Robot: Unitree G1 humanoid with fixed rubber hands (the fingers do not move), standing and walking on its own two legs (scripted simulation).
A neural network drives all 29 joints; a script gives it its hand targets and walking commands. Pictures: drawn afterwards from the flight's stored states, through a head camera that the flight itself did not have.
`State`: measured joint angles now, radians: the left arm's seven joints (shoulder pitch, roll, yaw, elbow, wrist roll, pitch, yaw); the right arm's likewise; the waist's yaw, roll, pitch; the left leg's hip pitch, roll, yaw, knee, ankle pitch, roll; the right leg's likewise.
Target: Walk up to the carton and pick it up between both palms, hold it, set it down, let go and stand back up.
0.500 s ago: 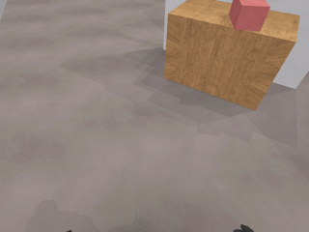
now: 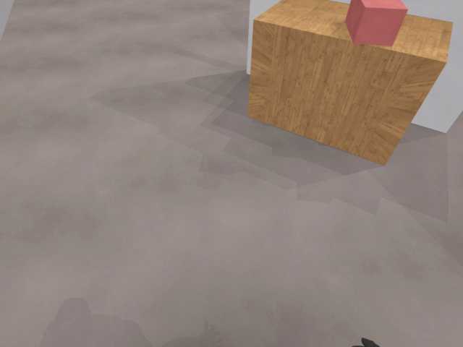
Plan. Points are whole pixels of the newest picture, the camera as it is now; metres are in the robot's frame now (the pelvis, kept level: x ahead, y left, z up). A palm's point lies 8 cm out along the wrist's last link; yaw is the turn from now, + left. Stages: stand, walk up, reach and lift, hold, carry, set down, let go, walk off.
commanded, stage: stand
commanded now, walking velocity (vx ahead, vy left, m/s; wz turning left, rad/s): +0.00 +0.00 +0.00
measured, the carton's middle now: (372, 16) +1.52 -0.71 -0.03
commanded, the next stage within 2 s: walk up in 1.86 s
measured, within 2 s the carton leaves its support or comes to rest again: neither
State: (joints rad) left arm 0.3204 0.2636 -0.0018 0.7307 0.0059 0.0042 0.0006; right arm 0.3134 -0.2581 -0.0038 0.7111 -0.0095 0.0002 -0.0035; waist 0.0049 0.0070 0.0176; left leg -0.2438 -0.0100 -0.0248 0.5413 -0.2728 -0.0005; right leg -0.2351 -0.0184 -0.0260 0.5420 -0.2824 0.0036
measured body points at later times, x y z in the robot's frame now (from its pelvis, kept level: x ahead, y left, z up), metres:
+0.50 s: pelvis +0.00 +0.00 +0.00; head +0.01 +0.00 +0.45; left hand +0.08 +0.26 -0.12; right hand +0.09 -0.26 -0.12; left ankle +0.01 +0.12 -0.73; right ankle +0.01 -0.12 -0.73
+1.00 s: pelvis +0.00 +0.00 +0.00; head +0.00 +0.00 +0.45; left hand +0.06 +0.26 -0.12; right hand +0.07 -0.26 -0.12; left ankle +0.01 +0.12 -0.73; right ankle +0.01 -0.12 -0.73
